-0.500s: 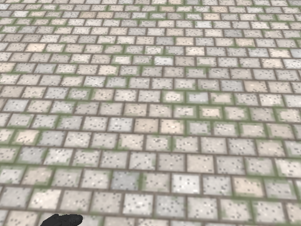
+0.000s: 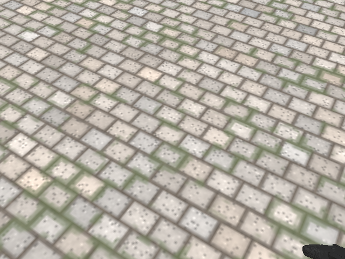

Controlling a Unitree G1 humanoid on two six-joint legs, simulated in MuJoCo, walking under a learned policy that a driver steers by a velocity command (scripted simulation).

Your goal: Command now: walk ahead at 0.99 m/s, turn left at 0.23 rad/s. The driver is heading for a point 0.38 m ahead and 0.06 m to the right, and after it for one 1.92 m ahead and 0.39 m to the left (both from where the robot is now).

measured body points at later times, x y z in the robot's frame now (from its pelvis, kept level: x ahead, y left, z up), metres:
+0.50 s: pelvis +0.44 +0.03 +0.00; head +0.44 +0.03 +0.45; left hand +0.69 +0.27 -0.03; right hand +0.39 -0.25 -0.12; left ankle +0.37 +0.16 -0.74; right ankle +0.63 -0.13 -0.68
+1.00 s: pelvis +0.84 +0.07 -0.02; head +0.84 +0.11 +0.42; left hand +0.65 +0.30 -0.16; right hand +1.18 +0.00 -0.05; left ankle +0.98 +0.28 -0.69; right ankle +0.72 -0.14 -0.74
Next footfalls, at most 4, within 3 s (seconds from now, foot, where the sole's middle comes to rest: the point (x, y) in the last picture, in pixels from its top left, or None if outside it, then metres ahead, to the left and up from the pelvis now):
0.20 left None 0.41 0.16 -0.77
0.62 right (226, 205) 0.76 -0.13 -0.77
1.06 left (136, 147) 1.03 0.30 -0.77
1.56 right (146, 86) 1.49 0.33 -0.77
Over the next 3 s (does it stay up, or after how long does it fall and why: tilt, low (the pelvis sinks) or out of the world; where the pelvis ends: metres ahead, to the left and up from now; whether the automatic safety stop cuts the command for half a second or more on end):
stays up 2.01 0.43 0.00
